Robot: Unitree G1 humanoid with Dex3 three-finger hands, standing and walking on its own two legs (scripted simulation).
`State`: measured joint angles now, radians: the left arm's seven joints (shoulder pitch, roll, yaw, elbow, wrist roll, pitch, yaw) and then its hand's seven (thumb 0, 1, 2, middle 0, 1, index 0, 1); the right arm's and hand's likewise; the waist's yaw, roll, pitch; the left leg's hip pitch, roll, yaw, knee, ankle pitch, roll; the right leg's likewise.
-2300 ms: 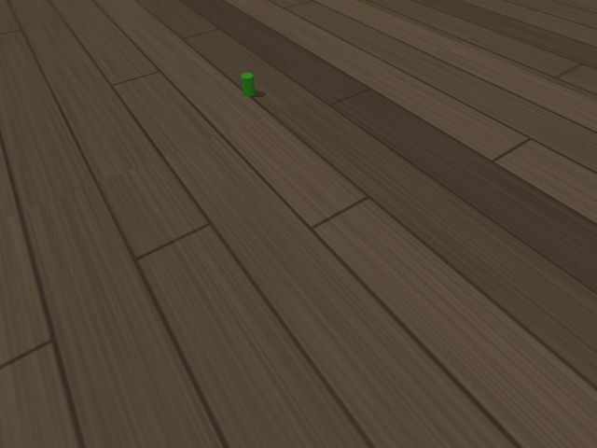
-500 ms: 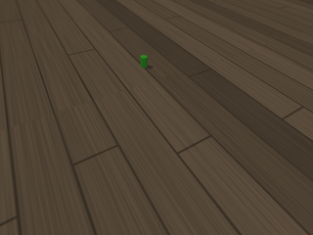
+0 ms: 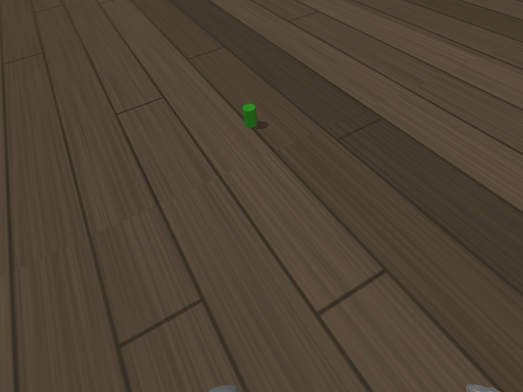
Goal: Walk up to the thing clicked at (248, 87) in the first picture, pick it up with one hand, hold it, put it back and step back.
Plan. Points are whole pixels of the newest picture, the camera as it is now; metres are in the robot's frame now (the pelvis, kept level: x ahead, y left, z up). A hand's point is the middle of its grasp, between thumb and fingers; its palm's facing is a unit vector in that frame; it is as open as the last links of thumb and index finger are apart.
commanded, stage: walk up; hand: left
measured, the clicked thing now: (250, 116) +1.72 +0.20 -0.71
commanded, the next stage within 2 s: none
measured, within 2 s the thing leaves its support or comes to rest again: neither
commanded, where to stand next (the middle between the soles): +1.38 -0.01 m, yaw +0 degrees
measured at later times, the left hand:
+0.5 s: hand (143, 264) +0.41 +0.31 -0.14, palm faces -0.06 -0.94 -0.32, open 7.4 cm
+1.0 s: hand (184, 180) +0.63 +0.25 -0.12, palm faces -0.01 -0.92 -0.40, open 7.4 cm
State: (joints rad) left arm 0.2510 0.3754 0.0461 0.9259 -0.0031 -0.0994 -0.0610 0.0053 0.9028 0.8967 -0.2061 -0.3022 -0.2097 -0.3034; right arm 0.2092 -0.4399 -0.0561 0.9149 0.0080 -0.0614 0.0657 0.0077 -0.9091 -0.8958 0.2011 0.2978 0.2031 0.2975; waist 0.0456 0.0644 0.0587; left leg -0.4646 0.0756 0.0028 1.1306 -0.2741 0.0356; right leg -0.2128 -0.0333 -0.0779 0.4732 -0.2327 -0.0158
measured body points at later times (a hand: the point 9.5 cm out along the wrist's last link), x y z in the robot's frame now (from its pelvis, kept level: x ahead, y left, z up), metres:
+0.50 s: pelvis +0.31 +0.04 +0.00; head +0.33 +0.07 +0.45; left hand +0.41 +0.36 -0.12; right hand +0.36 -0.28 -0.09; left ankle +0.29 +0.14 -0.74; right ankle +0.38 -0.12 -0.67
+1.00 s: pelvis +0.57 -0.02 +0.00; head +0.58 -0.05 +0.45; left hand +0.63 +0.30 -0.09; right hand +0.66 -0.34 -0.12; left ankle +0.64 +0.16 -0.67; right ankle +0.57 -0.10 -0.74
